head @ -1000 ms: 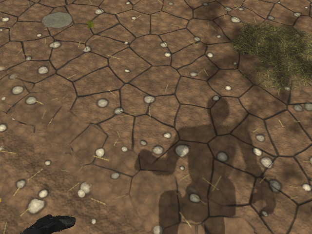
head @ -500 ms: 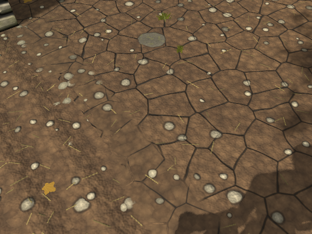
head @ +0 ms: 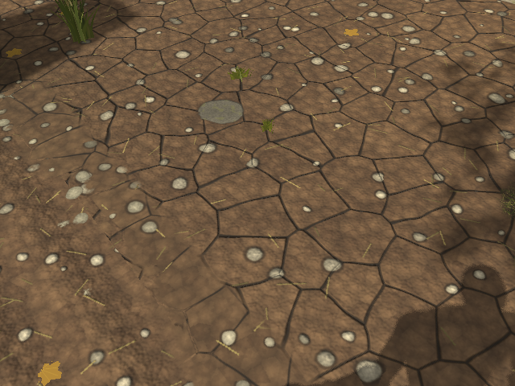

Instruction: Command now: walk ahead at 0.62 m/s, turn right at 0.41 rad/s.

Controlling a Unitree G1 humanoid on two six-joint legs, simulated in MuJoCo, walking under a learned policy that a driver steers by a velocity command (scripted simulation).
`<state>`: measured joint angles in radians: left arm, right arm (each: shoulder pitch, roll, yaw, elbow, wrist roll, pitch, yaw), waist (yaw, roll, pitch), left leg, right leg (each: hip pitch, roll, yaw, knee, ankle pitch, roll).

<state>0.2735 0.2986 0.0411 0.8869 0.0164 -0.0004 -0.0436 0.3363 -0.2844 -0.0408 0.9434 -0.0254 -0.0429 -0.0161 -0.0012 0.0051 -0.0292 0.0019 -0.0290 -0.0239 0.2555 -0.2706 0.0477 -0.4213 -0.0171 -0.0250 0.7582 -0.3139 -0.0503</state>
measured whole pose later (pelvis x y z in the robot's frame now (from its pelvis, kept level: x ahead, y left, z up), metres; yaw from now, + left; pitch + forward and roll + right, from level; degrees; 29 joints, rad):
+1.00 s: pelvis +0.64 -0.30 -0.04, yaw -44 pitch +1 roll +2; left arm 0.02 0.26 0.01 0.70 0.03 -0.04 -0.04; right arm 0.37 -0.26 -0.02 0.86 0.01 -0.05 -0.01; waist -0.08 -0.01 0.11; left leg -0.22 0.04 0.07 1.14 -0.53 -0.02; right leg -0.53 0.08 -0.03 0.65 -0.13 -0.14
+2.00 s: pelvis +0.77 -0.34 +0.00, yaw -46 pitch -1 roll -1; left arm 0.23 0.18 0.01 1.15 0.01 0.01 0.04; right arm 0.28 -0.17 0.00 1.07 -0.01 -0.01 -0.04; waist 0.00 0.00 0.02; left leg -0.11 -0.04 0.02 0.38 -0.25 0.05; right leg -0.17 0.04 0.04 0.37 -0.17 -0.02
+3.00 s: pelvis +1.10 -0.74 -0.02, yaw -46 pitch +1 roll +1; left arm 0.34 0.21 0.05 1.01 0.00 -0.10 0.02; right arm 0.13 -0.24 -0.06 0.92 -0.03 -0.09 0.02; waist 0.01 -0.01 0.10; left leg -0.41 -0.06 0.13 0.55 -0.15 0.09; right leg -0.27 0.02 0.04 1.31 -0.37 -0.07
